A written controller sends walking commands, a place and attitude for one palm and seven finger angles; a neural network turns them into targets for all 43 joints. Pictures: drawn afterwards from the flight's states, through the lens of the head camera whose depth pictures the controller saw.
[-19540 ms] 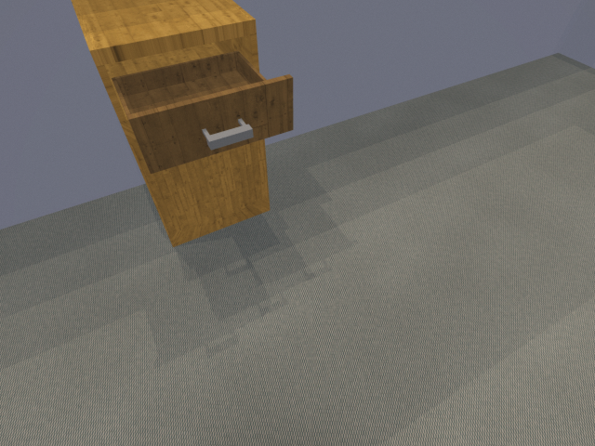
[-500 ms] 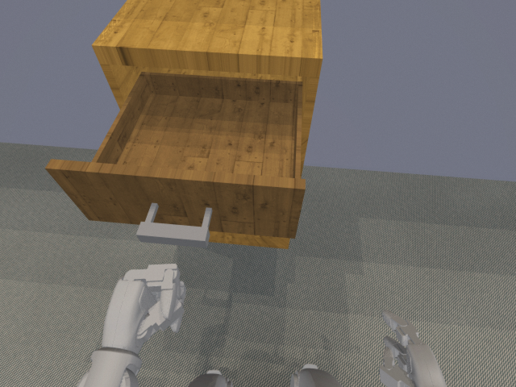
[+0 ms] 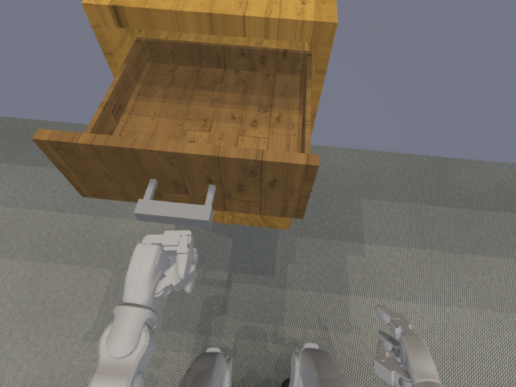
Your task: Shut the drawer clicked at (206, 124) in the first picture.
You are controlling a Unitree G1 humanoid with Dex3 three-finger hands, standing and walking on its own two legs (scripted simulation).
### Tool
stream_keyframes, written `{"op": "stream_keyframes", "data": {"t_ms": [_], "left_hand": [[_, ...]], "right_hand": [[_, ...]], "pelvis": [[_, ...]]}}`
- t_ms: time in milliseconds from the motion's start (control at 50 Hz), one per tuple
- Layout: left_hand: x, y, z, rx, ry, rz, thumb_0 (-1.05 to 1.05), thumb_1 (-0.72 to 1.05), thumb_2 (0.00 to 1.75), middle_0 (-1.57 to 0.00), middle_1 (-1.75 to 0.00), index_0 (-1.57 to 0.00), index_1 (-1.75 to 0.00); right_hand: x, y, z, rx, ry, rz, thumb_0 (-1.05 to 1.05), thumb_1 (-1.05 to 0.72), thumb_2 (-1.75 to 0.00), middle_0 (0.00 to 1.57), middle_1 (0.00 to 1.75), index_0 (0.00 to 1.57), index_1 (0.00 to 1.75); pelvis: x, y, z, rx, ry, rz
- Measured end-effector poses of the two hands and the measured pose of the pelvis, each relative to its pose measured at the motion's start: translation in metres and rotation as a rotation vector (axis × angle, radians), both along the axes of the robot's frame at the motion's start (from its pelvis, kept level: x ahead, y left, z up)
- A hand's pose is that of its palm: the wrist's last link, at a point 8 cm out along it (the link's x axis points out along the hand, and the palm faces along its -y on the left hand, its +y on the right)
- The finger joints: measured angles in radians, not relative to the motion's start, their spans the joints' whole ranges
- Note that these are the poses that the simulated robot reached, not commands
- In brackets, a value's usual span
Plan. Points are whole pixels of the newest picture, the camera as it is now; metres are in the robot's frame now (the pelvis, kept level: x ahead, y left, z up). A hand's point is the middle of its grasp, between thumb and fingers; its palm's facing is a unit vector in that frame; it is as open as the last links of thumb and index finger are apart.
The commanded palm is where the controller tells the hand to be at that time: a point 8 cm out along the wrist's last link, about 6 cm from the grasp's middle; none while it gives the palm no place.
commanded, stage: bring the fist close to the handle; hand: left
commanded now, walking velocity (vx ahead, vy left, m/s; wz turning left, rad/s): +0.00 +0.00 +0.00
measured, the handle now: (178, 200) +0.39 +0.14 +0.04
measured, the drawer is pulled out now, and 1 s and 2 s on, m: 0.28 0.25 0.13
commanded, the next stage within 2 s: push the drawer shut in 0.30 s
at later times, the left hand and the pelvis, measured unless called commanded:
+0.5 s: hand (195, 266) +0.28 +0.10 +0.04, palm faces -0.11 -0.99 -0.03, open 3.3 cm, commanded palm +0.27 +0.15 +0.04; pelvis +0.00 +0.00 +0.00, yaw +0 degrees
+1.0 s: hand (201, 234) +0.33 +0.10 +0.03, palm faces -0.12 -0.99 -0.05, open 2.9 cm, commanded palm +0.33 +0.15 +0.04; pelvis -0.01 +0.00 +0.00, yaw +1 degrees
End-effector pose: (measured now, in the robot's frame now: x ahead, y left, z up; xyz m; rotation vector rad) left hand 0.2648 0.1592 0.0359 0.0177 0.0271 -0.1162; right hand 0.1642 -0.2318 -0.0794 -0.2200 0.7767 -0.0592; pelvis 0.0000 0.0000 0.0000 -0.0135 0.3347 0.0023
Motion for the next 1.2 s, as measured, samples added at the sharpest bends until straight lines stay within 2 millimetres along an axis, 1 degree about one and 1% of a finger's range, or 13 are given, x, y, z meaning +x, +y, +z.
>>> {"op": "stream_keyframes", "data": {"t_ms": [100,160,260,380,540,680,840,1020,1200], "left_hand": [[-0.005,-0.002,0.006,0.000,-0.010,0.000,0.02,0.90,0.90,-1.40,-1.60,-1.40,-1.60],[-0.006,-0.005,0.004,0.003,-0.003,-0.004,0.02,0.90,0.90,-1.40,-1.60,-1.40,-1.60],[-0.001,-0.005,-0.002,0.011,0.005,-0.002,0.02,0.90,0.90,-1.40,-1.60,-1.40,-1.60],[0.003,-0.003,0.003,0.009,-0.006,0.009,0.02,0.90,0.90,-1.40,-1.60,-1.40,-1.60],[0.006,-0.005,0.003,0.011,-0.004,0.003,0.02,0.90,0.90,-1.40,-1.60,-1.40,-1.60],[0.023,-0.006,0.002,0.019,-0.026,0.000,0.02,0.90,0.90,-1.40,-1.60,-1.40,-1.60],[0.033,-0.005,0.000,0.023,-0.021,-0.003,-0.01,0.87,0.92,-1.40,-1.60,-1.40,-1.60],[0.058,-0.005,-0.001,0.030,-0.031,-0.001,-0.03,0.84,0.93,-1.40,-1.60,-1.40,-1.60],[0.089,-0.009,0.000,0.031,-0.027,0.008,-0.02,0.84,0.93,-1.40,-1.60,-1.40,-1.60]], "right_hand": [[-0.006,0.002,-0.001,0.009,0.020,-0.008,0.01,-0.91,-0.90,0.20,0.30,0.20,0.30],[-0.008,0.003,-0.002,0.007,0.030,-0.007,0.01,-0.91,-0.90,0.20,0.30,0.20,0.30],[-0.009,0.001,-0.003,-0.002,0.039,-0.010,0.01,-0.91,-0.90,0.20,0.30,0.20,0.30],[-0.008,-0.001,-0.001,-0.002,0.042,-0.015,0.01,-0.91,-0.90,0.20,0.30,0.20,0.30],[-0.004,-0.004,0.001,-0.007,0.038,-0.012,0.01,-0.91,-0.90,0.20,0.30,0.20,0.30],[-0.005,-0.007,-0.003,-0.011,0.054,-0.014,0.01,-0.91,-0.90,0.20,0.30,0.20,0.30],[-0.016,-0.009,-0.008,-0.013,0.094,-0.020,0.01,-0.91,-0.90,0.20,0.30,0.20,0.30],[-0.036,-0.014,-0.016,-0.026,0.143,-0.042,0.01,-0.91,-0.90,0.20,0.30,0.20,0.30],[-0.063,-0.018,-0.019,-0.032,0.200,-0.083,0.01,-0.91,-0.90,0.20,0.30,0.20,0.30]], "pelvis": [[0.000,0.002,0.001,-0.001,-0.003,-0.001],[-0.001,0.003,0.001,-0.001,-0.003,0.000],[-0.002,0.002,0.000,-0.002,-0.001,0.001],[-0.001,0.001,0.002,-0.001,-0.003,0.000],[0.001,-0.001,0.003,-0.001,-0.003,0.004],[0.000,-0.003,0.001,0.000,0.002,0.005],[-0.004,-0.004,0.002,0.001,0.000,0.010],[-0.012,-0.004,0.000,-0.001,0.007,0.012],[-0.015,-0.001,0.002,0.000,0.016,0.004]]}}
